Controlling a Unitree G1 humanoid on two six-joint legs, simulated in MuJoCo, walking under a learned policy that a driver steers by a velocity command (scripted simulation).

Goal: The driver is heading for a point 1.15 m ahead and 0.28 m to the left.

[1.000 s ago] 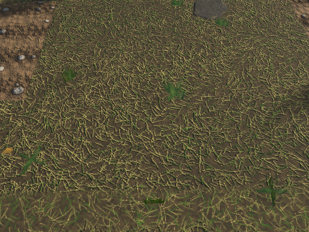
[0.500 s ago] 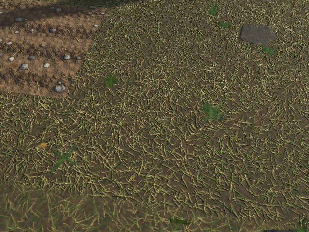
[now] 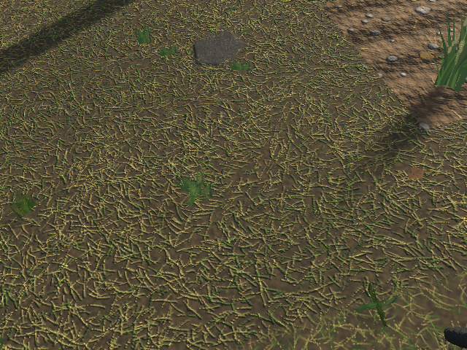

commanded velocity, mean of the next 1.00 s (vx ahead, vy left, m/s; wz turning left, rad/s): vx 0.92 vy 0.00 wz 0.48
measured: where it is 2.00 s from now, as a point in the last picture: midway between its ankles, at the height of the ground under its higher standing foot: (130, 149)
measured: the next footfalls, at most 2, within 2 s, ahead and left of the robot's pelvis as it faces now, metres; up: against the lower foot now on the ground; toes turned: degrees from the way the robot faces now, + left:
left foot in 0.20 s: +0.22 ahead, +0.15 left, +0.00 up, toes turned -4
right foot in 0.64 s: +0.67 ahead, -0.02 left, +0.00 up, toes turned +23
